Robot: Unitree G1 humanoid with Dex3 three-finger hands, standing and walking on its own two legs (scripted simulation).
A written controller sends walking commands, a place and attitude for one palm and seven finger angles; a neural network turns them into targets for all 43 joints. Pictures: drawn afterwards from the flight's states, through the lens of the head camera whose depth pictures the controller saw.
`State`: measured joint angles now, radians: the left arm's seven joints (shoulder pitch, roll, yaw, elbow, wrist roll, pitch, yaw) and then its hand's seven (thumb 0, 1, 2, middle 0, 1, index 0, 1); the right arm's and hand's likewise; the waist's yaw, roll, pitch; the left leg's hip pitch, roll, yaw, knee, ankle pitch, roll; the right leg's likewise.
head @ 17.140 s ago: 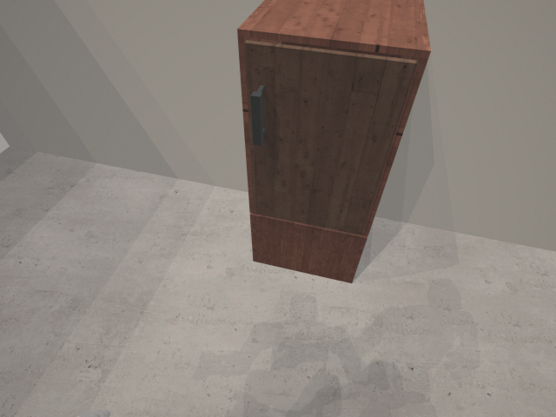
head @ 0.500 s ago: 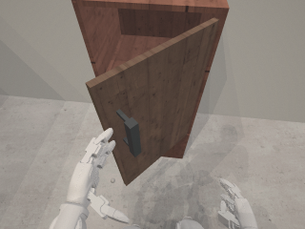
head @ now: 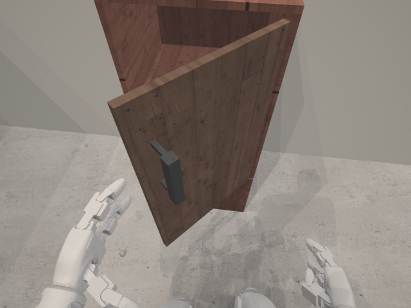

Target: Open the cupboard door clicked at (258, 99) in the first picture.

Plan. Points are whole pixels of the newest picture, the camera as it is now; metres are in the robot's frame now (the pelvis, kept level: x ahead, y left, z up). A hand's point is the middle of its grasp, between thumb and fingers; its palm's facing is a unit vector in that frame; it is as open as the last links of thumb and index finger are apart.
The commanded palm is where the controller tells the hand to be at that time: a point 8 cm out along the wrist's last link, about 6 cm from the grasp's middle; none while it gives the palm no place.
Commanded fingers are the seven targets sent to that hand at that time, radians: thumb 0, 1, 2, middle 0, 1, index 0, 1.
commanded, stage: draw the hand back to the body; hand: left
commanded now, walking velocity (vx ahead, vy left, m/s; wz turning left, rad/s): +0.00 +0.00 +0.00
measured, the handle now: (167, 173) +0.35 +0.10 +0.07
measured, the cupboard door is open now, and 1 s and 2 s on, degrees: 48 48 48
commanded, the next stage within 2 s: step back with the hand held close in 1.52 s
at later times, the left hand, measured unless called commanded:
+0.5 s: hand (69, 232) +0.20 +0.20 +0.14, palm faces +0.02 -0.98 -0.19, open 16.0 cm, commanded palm +0.17 +0.26 +0.16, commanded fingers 0.00 -0.19 0.44 -0.16 -0.30 -0.16 -0.30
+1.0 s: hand out of the picture +0.22 +0.27 +0.21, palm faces +0.40 -0.82 -0.41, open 10.8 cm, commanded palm +0.17 +0.31 +0.23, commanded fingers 0.00 0.69 0.81 -0.19 -0.30 -0.19 -0.30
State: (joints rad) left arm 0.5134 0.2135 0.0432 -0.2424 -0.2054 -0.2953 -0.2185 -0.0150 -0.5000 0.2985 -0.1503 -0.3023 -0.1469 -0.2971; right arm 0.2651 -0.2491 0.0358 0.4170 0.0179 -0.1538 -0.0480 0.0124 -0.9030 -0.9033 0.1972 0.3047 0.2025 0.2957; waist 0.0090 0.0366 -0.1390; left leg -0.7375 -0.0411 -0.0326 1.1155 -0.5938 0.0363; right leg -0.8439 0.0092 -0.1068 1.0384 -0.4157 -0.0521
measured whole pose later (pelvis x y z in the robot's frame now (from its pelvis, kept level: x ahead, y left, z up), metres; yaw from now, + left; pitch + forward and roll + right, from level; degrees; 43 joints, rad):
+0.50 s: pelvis +0.01 +0.01 +0.04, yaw +0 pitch +5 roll -2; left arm 0.52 0.31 0.18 -0.33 -0.21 -0.12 -0.19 -0.01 -0.44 0.33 -0.16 -0.30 -0.15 -0.30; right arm 0.28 -0.25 0.06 0.49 0.03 -0.22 -0.08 0.01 -0.90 -0.90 0.20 0.30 0.20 0.30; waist 0.03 0.04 -0.11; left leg -0.45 -0.04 -0.03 0.88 -0.52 0.05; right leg -0.55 0.02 -0.10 0.80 -0.34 -0.04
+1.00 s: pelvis +0.04 +0.02 +0.08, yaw +0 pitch -3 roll -1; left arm 0.51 0.33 0.26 -0.40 -0.03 -0.06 0.11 0.00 0.35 0.66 -0.19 -0.30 -0.19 -0.30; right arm 0.21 -0.22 0.06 0.62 -0.02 -0.16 -0.07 0.01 -0.90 -0.90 0.20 0.30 0.20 0.30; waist 0.08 0.06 -0.01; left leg -0.05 -0.06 -0.03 0.45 -0.34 0.06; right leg -0.17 0.01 -0.07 0.44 -0.21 -0.01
